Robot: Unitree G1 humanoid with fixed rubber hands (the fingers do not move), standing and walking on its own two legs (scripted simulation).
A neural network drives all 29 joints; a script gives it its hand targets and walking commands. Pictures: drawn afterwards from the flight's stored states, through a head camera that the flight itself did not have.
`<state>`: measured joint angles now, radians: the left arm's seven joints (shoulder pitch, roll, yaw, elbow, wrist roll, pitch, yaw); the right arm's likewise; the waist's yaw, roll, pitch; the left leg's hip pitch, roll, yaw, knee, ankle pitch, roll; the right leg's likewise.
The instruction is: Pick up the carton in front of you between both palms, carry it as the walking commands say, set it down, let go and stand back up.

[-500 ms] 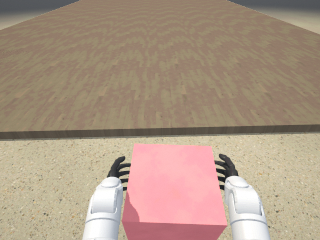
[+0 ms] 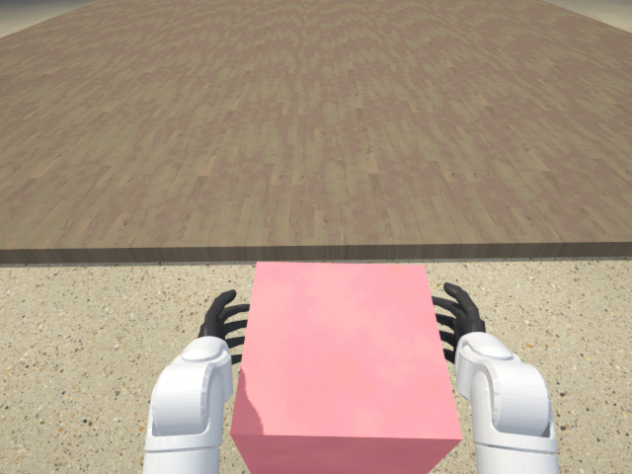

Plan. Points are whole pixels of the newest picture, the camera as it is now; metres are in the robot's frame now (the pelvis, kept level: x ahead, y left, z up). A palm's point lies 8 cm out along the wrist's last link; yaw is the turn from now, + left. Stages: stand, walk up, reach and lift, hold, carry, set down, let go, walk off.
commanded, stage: carry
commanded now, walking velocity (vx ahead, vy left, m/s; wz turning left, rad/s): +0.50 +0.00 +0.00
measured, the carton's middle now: (337, 381) +0.28 +0.00 +0.01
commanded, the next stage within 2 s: none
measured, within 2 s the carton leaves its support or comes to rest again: neither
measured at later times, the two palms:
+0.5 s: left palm (273, 215) +0.53 +0.11 +0.10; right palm (452, 209) +0.55 -0.19 +0.10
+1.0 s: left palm (294, 134) +0.88 +0.11 +0.08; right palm (421, 134) +0.86 -0.19 +0.09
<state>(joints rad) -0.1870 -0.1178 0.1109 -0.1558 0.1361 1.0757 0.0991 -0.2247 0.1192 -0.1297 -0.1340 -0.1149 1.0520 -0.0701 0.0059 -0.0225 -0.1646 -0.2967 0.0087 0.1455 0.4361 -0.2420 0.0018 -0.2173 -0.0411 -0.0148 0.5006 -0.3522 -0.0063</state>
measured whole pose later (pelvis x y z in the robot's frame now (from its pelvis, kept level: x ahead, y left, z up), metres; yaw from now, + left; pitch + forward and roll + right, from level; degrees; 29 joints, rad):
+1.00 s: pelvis +0.62 -0.02 +0.01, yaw -4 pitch +4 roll -1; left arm -0.08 -0.13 0.07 -0.34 0.13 1.16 0.09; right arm -0.10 0.13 -0.08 -0.33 -0.10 1.14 -0.08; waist -0.03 0.01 -0.08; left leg -0.08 0.04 0.23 0.27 -0.26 0.03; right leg -0.59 -0.10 -0.13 0.70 -0.16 0.01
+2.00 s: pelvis +1.14 -0.09 -0.01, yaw -2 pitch +7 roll +0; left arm -0.80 -0.07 0.31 -0.20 0.09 1.29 0.14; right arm -0.79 0.06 -0.30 -0.22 -0.07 1.27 -0.13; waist -0.01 0.03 0.14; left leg -0.40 0.03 0.10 0.58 -0.29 0.03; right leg -0.40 0.01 -0.08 0.54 -0.24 -0.05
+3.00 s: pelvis +1.19 -0.08 -0.01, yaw -1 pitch +4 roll +0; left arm -0.67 0.00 0.20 0.16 0.07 1.23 0.13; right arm -0.67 0.03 -0.21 0.14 -0.08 1.21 -0.12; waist 0.00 0.00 -0.05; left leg -0.24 0.02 0.12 0.54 -0.36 0.02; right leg -0.27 -0.02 -0.12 0.55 -0.35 -0.03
